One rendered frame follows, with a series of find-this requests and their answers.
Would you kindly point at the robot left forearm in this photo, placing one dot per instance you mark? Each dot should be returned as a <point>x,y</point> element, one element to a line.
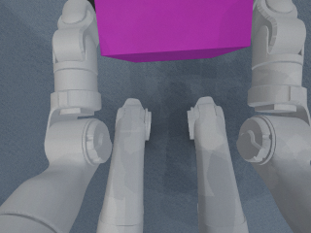
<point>74,62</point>

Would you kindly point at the robot right upper arm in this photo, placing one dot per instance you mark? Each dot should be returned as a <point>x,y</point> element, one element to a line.
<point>279,148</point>

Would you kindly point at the carton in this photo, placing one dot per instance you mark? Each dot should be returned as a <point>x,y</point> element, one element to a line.
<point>166,30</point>

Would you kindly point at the left robot thigh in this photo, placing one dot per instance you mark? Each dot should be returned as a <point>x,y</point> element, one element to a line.
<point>123,205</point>

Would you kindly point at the robot right shin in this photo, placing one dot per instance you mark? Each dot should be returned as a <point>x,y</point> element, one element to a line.
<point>206,100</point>

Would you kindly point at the robot left upper arm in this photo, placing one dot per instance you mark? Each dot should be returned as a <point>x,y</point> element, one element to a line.
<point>51,201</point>

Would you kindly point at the robot right forearm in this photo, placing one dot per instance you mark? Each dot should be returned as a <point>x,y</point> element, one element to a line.
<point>278,38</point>

